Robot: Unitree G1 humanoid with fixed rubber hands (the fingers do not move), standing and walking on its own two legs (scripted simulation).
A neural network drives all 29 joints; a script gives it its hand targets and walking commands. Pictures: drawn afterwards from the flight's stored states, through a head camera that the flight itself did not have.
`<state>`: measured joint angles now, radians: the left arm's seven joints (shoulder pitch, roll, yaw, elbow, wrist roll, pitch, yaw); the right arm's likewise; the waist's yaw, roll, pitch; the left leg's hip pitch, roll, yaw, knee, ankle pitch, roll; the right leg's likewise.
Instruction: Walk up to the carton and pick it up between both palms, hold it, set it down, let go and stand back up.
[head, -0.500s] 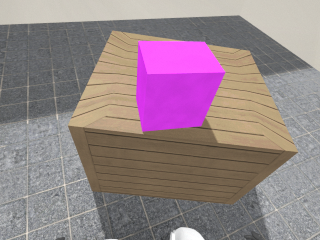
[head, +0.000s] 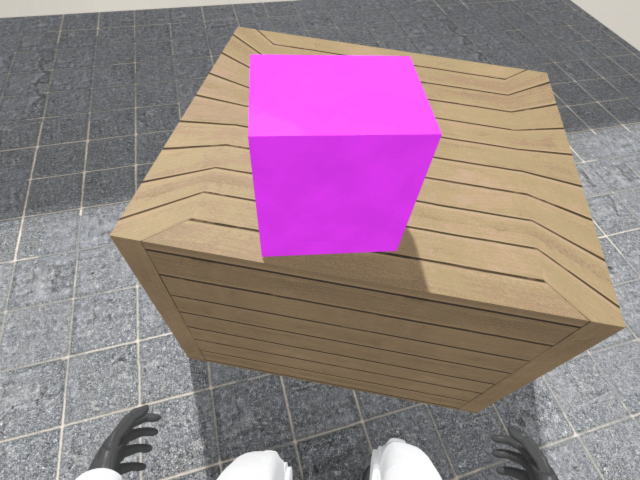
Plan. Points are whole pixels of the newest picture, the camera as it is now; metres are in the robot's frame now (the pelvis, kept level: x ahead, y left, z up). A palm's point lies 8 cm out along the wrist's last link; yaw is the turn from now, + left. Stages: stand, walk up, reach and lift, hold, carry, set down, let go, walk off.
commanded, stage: walk up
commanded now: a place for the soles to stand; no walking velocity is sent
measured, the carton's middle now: (331, 163) +0.56 +0.00 +0.03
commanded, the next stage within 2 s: none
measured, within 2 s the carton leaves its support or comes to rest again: neither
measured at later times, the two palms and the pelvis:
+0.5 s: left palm out of the picture +0.09 +0.26 -0.08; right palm out of the picture +0.10 -0.24 -0.07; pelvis -0.02 +0.02 +0.02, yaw -1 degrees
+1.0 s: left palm out of the picture +0.09 +0.26 -0.07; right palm out of the picture +0.07 -0.25 -0.07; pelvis -0.01 +0.01 +0.03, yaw -4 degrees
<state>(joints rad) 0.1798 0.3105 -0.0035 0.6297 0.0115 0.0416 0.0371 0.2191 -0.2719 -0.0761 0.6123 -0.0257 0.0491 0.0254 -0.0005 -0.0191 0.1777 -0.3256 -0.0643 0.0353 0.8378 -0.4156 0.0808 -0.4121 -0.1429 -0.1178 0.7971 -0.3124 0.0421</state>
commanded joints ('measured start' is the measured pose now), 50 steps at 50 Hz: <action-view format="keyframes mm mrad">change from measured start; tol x32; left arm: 1 -45 161 61 -78 -29 8 21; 50 156 108 60 -42 -1 -69 -16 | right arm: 1 54 -217 -53 -103 3 -21 4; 50 40 -140 28 -45 13 -43 -15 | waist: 1 -100 136 -111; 50 -28 42 -102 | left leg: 1 -43 373 -617 -537 197 179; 4 242 325 -361 -339 897 190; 8 324 305 -302 -329 921 112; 16 -77 88 -102 30 -154 -70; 23 -5 228 -365 -510 -112 21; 35 77 220 -202 -462 347 -62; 50 -36 202 -201 -510 -30 -44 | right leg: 1 -72 154 154 192 -348 -43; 10 -51 156 112 -122 -113 -33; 14 457 -73 407 -389 167 -151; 22 -14 15 261 -293 -89 -118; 50 101 87 235 -271 21 -95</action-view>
